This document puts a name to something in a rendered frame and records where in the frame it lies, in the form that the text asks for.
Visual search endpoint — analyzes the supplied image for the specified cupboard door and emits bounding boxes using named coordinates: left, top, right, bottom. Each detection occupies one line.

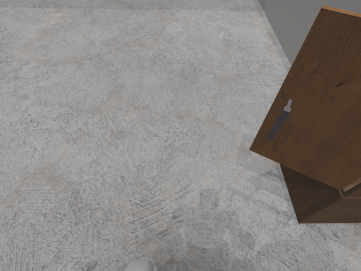
left=249, top=5, right=361, bottom=190

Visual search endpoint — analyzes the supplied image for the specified handle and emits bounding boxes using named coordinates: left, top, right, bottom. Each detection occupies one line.
left=266, top=99, right=292, bottom=141

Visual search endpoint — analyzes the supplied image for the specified robot left thigh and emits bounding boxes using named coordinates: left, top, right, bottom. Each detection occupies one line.
left=124, top=259, right=157, bottom=271

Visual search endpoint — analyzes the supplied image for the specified robot left hand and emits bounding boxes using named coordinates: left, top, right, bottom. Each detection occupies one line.
left=71, top=260, right=98, bottom=271

